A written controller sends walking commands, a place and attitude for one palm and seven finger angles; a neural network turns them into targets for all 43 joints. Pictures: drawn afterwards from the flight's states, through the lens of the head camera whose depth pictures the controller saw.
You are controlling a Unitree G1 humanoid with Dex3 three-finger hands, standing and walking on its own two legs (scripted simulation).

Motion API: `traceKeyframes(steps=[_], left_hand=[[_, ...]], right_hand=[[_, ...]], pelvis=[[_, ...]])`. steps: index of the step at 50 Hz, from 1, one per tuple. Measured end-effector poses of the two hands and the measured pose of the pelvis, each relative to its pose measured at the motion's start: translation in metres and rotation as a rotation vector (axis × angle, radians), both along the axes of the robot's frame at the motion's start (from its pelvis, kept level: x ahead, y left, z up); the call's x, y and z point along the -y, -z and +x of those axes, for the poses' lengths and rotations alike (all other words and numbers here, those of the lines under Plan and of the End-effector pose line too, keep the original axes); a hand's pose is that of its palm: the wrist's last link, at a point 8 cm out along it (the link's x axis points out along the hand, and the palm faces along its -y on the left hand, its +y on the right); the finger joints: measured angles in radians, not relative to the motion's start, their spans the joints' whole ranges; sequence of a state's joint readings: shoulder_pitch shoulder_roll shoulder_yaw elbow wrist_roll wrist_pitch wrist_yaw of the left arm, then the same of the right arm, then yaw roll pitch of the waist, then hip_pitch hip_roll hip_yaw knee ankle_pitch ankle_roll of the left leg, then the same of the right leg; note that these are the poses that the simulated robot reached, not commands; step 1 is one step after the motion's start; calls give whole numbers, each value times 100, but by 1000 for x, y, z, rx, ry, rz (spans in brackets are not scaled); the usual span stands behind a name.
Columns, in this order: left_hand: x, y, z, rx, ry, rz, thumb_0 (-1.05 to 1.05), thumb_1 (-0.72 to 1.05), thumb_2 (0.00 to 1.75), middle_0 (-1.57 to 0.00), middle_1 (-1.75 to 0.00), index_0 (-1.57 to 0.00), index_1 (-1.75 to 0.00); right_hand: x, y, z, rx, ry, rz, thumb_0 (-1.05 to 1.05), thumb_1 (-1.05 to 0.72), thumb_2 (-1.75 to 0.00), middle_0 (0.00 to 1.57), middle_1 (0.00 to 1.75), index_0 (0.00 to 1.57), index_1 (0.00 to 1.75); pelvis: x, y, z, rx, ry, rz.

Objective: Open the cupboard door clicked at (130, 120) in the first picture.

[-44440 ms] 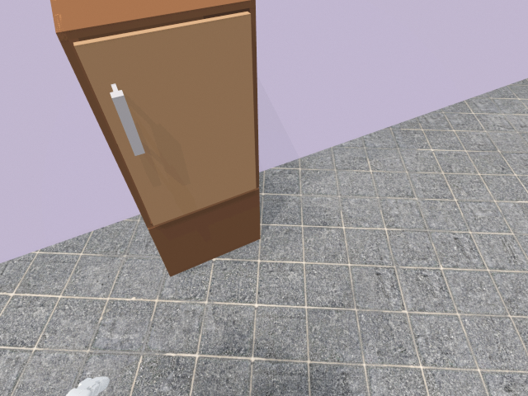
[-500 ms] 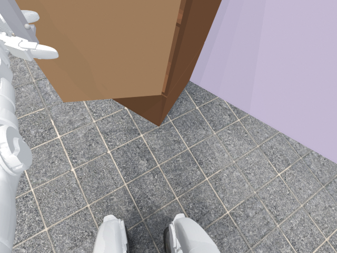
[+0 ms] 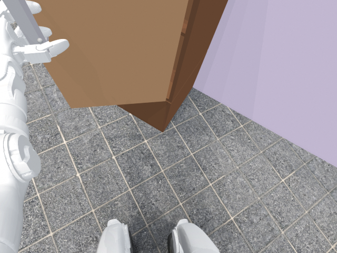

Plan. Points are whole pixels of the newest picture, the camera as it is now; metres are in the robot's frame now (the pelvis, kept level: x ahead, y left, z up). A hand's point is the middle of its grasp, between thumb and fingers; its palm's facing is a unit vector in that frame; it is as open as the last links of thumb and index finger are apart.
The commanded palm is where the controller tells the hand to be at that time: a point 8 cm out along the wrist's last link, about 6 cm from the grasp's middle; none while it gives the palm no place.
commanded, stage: close the thumb around the handle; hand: left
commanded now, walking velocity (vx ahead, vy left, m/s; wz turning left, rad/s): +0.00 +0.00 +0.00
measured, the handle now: (30, 19) +0.62 +0.22 +0.10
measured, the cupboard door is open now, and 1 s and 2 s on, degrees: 40 55 86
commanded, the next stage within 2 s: pull the door open along its arc in 0.34 s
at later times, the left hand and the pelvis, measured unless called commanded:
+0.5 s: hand (39, 38) +0.56 +0.20 +0.11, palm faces +0.07 -1.00 +0.00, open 5.9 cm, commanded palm +0.54 +0.23 +0.10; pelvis -0.01 +0.00 +0.00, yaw +0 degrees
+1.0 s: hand (51, 74) +0.47 +0.17 +0.10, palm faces +0.07 -1.00 +0.03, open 6.3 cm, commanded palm +0.42 +0.22 +0.10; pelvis +0.02 +0.00 +0.02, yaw +0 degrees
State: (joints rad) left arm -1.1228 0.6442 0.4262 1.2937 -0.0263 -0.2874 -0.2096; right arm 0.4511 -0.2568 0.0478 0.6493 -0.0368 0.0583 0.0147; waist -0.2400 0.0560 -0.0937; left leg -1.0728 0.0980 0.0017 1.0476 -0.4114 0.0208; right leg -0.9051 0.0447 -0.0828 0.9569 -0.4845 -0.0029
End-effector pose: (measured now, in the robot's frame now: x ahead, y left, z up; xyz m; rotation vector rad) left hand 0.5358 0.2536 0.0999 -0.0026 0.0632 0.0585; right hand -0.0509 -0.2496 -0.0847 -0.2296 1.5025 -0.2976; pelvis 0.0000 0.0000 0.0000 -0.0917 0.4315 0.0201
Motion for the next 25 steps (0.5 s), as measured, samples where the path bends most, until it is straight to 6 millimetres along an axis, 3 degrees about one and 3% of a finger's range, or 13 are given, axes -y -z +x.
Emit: traceKeyframes(steps=[12,25], left_hand=[[1,-6,-2,33,-10,11,0,67,80,-37,-132,-38,-132],[2,-6,-1,28,-9,5,0,69,79,-34,-134,-36,-135]], right_hand=[[3,-1,-7,-11,-8,-12,1,-91,-90,20,30,21,30],[5,-1,-13,-13,-2,-20,1,-91,-90,20,30,21,30]], pelvis=[[-2,2,-5,1,-4,-1],[1,3,-8,-2,-2,-2]])
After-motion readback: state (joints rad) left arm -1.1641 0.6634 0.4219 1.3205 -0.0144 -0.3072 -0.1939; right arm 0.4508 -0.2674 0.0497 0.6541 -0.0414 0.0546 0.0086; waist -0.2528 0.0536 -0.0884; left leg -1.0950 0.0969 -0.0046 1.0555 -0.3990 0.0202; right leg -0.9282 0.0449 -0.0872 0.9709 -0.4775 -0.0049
